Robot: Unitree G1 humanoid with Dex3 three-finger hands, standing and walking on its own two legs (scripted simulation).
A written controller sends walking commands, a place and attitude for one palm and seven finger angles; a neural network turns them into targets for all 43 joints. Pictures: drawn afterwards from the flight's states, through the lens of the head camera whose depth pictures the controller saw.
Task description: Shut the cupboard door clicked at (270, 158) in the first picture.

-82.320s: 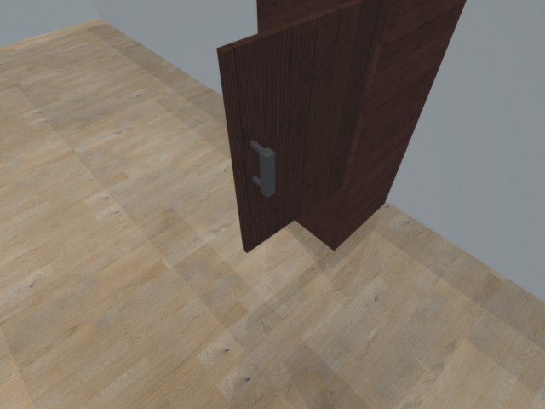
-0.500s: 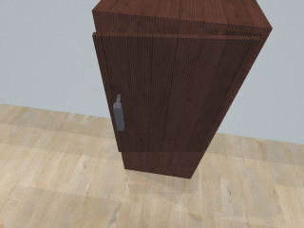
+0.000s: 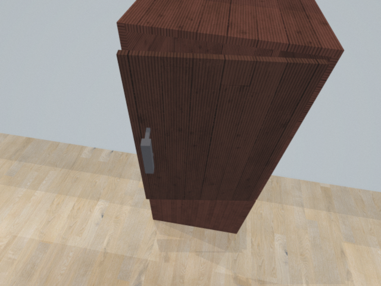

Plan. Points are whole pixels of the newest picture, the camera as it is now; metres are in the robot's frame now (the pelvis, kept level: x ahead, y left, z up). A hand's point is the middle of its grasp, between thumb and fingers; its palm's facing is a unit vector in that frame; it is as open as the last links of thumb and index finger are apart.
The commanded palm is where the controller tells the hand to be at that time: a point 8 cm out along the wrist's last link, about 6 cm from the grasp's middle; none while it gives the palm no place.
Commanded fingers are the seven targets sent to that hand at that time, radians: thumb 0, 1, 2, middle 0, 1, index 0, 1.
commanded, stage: look again from close up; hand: left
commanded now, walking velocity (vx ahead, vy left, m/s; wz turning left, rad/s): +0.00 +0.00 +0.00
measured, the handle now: (148, 150) +0.44 +0.14 -0.01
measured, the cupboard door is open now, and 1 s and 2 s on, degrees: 9 9 9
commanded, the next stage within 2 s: raise the hand and make a fist in 0.02 s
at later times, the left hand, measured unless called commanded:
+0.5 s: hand (100, 282) +0.14 +0.19 -0.07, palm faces +0.08 -1.00 -0.03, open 6.4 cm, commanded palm +0.11 +0.25 -0.06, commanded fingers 0.00 0.90 0.90 -0.55 -0.68 -0.55 -0.68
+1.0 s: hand (94, 273) +0.15 +0.20 -0.04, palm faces +0.10 -0.99 -0.03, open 4.0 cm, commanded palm +0.11 +0.24 -0.04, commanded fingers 0.00 0.90 0.90 -1.01 -1.18 -1.01 -1.18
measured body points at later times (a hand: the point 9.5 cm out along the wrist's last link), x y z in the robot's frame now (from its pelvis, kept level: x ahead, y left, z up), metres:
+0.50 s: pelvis -0.04 -0.05 -0.11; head -0.01 -0.06 +0.34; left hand +0.13 +0.24 -0.06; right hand +0.16 -0.28 -0.17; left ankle -0.01 +0.07 -0.74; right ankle -0.04 -0.14 -0.74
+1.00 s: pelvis -0.06 -0.03 -0.09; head -0.01 -0.01 +0.36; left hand +0.14 +0.25 -0.04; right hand +0.11 -0.26 -0.15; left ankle -0.01 +0.07 -0.74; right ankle -0.04 -0.14 -0.74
